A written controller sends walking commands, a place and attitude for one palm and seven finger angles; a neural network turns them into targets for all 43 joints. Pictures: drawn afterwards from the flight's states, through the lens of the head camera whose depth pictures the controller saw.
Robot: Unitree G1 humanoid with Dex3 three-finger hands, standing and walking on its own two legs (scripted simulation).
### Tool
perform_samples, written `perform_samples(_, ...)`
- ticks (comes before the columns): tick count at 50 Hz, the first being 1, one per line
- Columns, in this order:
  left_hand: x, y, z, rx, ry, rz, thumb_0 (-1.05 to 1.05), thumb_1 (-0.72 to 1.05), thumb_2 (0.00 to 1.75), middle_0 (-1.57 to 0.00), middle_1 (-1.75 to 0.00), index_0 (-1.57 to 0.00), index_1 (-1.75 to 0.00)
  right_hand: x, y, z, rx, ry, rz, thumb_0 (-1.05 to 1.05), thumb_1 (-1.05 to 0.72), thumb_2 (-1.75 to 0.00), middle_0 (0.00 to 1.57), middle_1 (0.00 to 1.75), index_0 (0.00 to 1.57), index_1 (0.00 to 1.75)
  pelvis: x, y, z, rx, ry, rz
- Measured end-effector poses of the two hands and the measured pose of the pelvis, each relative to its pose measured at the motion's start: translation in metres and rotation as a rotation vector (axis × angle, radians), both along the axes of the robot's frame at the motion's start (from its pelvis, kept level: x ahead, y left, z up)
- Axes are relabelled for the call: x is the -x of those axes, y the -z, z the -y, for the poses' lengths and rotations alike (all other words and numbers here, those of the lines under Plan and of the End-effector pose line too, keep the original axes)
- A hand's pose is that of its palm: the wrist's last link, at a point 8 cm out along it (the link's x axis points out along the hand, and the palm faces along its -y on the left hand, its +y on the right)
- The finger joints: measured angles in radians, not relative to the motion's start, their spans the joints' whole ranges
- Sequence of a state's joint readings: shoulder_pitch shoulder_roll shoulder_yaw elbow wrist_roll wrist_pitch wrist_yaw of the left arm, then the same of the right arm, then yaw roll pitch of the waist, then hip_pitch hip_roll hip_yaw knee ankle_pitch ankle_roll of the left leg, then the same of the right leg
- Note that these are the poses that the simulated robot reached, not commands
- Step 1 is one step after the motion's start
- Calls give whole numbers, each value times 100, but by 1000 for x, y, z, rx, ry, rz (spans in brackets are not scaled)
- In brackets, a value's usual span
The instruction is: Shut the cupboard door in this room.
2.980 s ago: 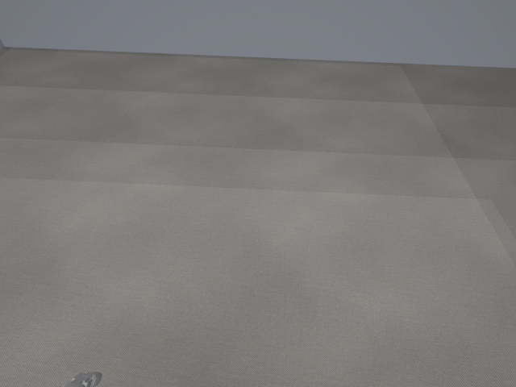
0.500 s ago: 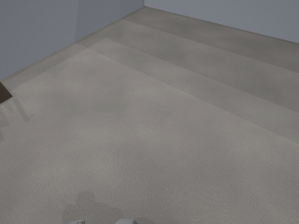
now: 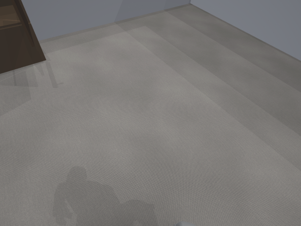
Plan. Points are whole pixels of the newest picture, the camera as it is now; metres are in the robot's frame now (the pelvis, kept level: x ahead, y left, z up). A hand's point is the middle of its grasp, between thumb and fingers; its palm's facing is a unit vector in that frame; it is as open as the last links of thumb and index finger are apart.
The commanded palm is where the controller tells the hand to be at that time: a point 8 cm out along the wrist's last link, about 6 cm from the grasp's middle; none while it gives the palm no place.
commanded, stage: turn or walk to find it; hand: left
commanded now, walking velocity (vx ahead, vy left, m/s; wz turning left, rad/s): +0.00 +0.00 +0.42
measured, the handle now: out of the picture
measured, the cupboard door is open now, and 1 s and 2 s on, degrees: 80 80 80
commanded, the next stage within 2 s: none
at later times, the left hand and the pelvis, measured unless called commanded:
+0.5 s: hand out of the picture +0.02 +0.15 -0.15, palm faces +0.22 -0.94 -0.27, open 7.4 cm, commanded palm none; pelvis -0.02 -0.05 +0.00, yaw +13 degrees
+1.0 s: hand out of the picture -0.11 +0.21 -0.17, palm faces +0.46 -0.85 -0.25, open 7.4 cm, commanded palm none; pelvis -0.06 +0.00 +0.00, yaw +24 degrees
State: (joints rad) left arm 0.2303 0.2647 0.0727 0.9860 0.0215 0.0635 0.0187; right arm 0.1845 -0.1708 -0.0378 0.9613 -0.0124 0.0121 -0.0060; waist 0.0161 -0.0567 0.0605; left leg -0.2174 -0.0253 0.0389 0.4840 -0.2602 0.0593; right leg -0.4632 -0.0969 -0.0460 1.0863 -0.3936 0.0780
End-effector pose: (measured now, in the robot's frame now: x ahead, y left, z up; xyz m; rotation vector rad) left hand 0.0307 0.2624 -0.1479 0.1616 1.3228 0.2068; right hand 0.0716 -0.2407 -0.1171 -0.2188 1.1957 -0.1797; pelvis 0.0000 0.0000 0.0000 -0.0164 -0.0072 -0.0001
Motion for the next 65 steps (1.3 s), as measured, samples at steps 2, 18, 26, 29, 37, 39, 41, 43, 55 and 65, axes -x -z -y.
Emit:
perform_samples(2, -3, -5, -1, -5, -9, 24, 1, 91, 90, -20, -30, -20, -30, 0, 0, -4, -10, -9, -1, 0, -90, -90, 20, 30, 20, 30, 1, -2, -1, 1, -15, 0)
perform_samples(18, -18, -31, 50, -68, -40, 208, 0, 90, 90, -20, -30, -20, -30, 31, 38, 40, -79, -47, -106, 0, -90, -90, 20, 30, 20, 30, 19, 7, 40, -28, -153, -1)
perform_samples(26, 33, -33, 68, -58, -139, 154, 0, 90, 90, -21, -30, -20, -30, 22, 29, 58, -61, -123, -144, 0, -91, -90, 20, 30, 19, 30, 25, -2, 51, -45, -235, 8)
perform_samples(29, 56, -28, 69, -45, -182, 123, 0, 90, 90, -21, -30, -20, -30, 14, 26, 55, -45, -162, -153, 0, -91, -90, 20, 30, 19, 30, 28, -2, 49, -47, -264, 6)
perform_samples(37, 134, -3, 49, -8, -315, 12, 0, 90, 90, -21, -30, -20, -30, -32, 17, 9, -4, -310, -69, 0, -91, -90, 20, 30, 19, 29, 43, 7, 27, -25, -340, 0)
perform_samples(39, 154, 9, 39, 1, -354, -13, 0, 90, 90, -21, -30, -20, -30, -43, 17, -7, 6, -351, -21, 0, -91, -90, 20, 30, 19, 30, 48, 14, 17, -15, -361, -2)
perform_samples(41, 169, 12, 31, 1, -377, -45, 1, 90, 90, -21, -30, -20, -30, -50, 11, -22, 6, -381, 15, 0, -91, -90, 20, 30, 19, 30, 52, 14, 12, -19, -363, 3)
perform_samples(43, 177, 10, 24, 1, -394, -61, 1, 90, 90, -20, -30, -20, -30, -52, 5, -34, 5, -400, 39, 0, -91, -90, 20, 30, 19, 30, 55, 10, 8, -11, -372, 5)
perform_samples(55, 156, -16, 11, -46, -431, 80, 1, 91, 90, -20, -30, -20, -30, -32, 7, -50, -44, -450, -1, 0, -90, -90, 20, 30, 20, 30, 66, -2, 9, -9, -463, 2)
perform_samples(65, 135, -32, 48, -114, -444, 196, 0, 90, 90, -20, -30, -20, -30, -15, 40, -1, -63, -460, -118, 0, -90, -90, 20, 30, 20, 30, 65, 8, 43, -26, -561, -1)
